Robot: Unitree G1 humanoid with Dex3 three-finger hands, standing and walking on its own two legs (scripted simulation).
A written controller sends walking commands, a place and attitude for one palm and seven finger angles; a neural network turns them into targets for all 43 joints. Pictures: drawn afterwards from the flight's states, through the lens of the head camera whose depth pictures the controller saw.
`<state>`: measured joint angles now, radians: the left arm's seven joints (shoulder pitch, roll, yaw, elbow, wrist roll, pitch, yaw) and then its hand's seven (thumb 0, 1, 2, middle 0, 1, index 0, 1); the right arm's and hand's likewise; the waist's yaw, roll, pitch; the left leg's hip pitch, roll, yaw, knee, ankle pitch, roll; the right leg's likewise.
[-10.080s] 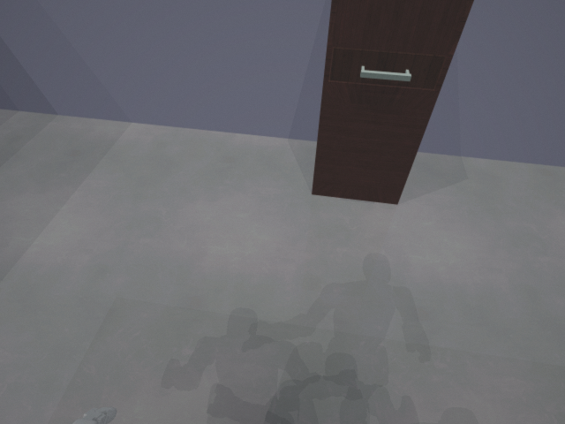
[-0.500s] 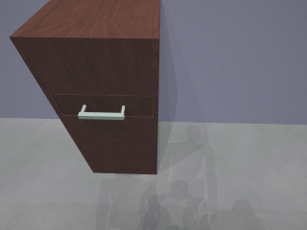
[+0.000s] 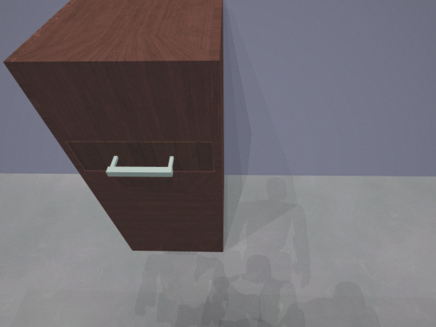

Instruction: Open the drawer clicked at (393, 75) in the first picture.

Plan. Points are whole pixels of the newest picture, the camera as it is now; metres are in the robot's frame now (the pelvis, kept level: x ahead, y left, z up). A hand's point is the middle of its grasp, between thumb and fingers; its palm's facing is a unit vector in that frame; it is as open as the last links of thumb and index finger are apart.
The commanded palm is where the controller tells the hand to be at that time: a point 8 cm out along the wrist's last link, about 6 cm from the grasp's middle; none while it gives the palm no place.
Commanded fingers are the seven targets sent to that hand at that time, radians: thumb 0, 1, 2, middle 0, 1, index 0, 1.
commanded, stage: come to a stop and stand still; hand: left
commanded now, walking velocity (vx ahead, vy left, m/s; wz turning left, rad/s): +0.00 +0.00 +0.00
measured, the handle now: (141, 165) +0.52 +0.24 -0.08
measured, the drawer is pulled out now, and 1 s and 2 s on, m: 0.00 0.00 0.00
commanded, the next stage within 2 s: look again from close up in 0.48 s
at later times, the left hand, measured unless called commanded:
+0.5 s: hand out of the picture -0.03 +0.17 -0.16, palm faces +0.00 -0.98 -0.20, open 7.3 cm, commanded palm none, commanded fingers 0.00 0.90 0.90 -0.20 -0.30 -0.20 -0.30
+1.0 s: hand out of the picture +0.01 +0.23 -0.16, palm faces +0.02 -0.97 -0.24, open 7.3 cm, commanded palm none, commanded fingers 0.00 0.90 0.90 -0.20 -0.30 -0.20 -0.30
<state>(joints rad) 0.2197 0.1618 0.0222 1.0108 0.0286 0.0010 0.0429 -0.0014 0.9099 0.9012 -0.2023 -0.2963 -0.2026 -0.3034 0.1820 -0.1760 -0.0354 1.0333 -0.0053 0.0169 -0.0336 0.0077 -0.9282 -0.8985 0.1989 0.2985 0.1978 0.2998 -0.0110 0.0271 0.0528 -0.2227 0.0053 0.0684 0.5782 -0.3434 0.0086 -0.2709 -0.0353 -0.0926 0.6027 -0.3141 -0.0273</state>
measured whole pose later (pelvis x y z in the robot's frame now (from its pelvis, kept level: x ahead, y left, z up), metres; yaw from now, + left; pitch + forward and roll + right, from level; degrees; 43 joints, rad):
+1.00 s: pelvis -0.03 +0.03 +0.01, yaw +0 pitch -3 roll +0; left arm 0.27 0.21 0.00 1.02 0.02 0.00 0.03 0.00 0.91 0.90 -0.20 -0.30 -0.20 -0.30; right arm 0.25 -0.21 0.01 1.02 -0.02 -0.01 -0.01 0.01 -0.91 -0.90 0.20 0.30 0.20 0.30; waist 0.00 0.00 0.00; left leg -0.18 -0.02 0.08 0.44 -0.22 0.05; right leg -0.21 -0.06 -0.08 0.43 -0.17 0.02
